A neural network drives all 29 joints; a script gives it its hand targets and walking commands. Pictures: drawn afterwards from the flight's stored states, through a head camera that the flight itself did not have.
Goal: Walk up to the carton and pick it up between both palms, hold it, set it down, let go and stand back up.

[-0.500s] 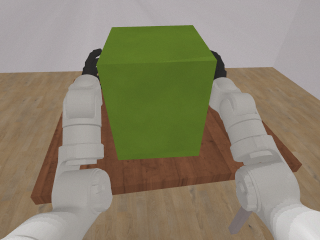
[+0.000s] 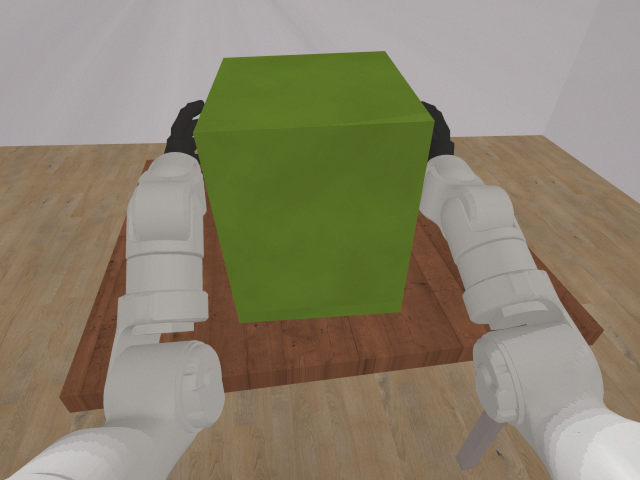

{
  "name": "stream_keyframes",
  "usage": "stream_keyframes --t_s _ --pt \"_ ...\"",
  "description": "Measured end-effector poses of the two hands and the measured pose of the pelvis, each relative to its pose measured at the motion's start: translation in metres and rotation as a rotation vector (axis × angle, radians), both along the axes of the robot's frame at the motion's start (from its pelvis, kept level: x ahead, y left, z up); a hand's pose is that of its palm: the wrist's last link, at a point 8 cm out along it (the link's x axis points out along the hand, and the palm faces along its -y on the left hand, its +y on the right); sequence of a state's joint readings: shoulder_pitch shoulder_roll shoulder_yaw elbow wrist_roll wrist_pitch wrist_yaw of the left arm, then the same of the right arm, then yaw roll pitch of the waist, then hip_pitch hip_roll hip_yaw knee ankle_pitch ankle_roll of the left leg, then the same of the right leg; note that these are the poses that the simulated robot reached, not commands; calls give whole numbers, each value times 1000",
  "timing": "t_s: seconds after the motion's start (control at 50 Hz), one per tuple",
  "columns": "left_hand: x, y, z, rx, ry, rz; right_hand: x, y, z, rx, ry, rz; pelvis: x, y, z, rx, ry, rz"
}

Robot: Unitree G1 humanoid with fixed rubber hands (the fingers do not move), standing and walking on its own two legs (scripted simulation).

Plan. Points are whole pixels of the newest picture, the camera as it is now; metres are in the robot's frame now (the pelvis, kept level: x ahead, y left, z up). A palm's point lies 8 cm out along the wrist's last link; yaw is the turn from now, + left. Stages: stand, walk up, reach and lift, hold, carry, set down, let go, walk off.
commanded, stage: hold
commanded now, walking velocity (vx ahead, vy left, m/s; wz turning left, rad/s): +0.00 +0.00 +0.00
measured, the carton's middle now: (312, 186) +0.38 +0.01 +0.23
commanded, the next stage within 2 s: none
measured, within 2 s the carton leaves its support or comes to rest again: neither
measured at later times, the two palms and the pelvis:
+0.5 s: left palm (184, 172) +0.36 +0.15 +0.26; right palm (438, 172) +0.36 -0.14 +0.26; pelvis +0.00 +0.00 +0.00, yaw +0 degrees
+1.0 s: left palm (185, 168) +0.36 +0.15 +0.26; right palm (438, 173) +0.36 -0.14 +0.26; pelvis +0.00 +0.00 +0.00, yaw +0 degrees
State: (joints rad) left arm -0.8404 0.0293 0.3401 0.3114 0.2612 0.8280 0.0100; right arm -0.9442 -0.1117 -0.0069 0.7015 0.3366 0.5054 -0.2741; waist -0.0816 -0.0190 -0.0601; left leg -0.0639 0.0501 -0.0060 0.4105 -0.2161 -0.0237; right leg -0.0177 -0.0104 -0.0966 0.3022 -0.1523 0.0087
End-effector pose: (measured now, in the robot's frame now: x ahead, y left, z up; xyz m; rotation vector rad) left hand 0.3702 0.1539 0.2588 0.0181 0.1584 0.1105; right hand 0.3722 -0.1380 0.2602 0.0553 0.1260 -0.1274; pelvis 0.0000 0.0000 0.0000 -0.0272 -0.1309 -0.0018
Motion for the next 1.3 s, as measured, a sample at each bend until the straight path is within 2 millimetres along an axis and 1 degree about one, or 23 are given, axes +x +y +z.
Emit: stream_keyframes --t_s 0.22,0.32,0.46,0.54,0.82,1.3 --pt "0 -1 0 -1 -2 1 0 -1 0 1 0 0 1 1 0 -1 -5 -1" --pt "-5 -1 3 -4 -27 3 -5 -1 2 -12 -24 2 2 0 0 -1 -11 3" --pt "-8 -2 -3 -15 -11 0 -9 -2 -2 -8 -7 -5 0 -1 0 2 -21 0" --pt "-9 -3 -3 -13 -14 -2 -10 -3 -3 -8 -9 -6 -2 -2 0 2 -19 -2" --pt "-7 -3 2 -4 -19 3 -8 -2 -3 -7 -12 0 -5 -4 0 5 -10 0" --pt "-5 -3 -1 -3 -20 0 -5 -3 -5 -9 -10 -2 1 -3 0 3 -14 0"
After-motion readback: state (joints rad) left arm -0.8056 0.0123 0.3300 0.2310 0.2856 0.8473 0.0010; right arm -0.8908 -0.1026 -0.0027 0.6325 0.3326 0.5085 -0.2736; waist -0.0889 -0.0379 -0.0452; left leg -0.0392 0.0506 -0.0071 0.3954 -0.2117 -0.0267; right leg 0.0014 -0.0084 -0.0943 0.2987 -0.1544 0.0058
